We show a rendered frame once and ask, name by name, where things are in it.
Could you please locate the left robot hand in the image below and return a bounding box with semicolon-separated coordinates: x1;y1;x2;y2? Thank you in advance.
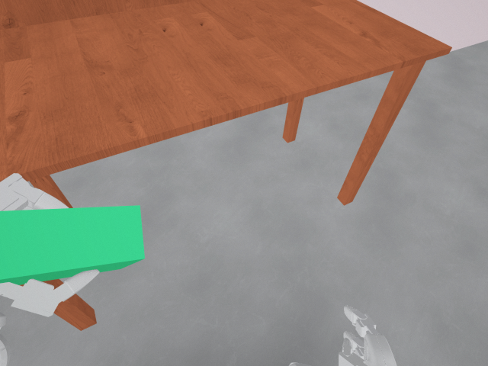
0;173;100;317

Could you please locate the sponge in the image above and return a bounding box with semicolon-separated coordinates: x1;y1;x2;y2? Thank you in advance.
0;205;145;285

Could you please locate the right robot hand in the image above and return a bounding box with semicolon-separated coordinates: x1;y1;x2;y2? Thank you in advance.
339;305;397;366

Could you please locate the table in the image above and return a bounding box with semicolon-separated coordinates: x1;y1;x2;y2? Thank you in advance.
0;0;452;331

